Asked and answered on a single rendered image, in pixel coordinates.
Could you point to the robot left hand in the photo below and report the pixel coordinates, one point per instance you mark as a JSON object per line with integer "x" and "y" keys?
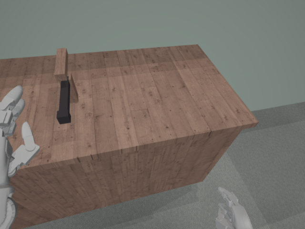
{"x": 10, "y": 108}

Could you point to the counter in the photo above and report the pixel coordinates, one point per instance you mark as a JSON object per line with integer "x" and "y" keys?
{"x": 143, "y": 121}

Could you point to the left robot forearm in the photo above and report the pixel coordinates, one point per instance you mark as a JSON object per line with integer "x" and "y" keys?
{"x": 8, "y": 207}

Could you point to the tap lever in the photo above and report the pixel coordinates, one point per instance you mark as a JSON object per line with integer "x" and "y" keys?
{"x": 63, "y": 115}

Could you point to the robot right hand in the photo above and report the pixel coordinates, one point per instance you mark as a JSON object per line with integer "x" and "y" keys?
{"x": 236, "y": 217}

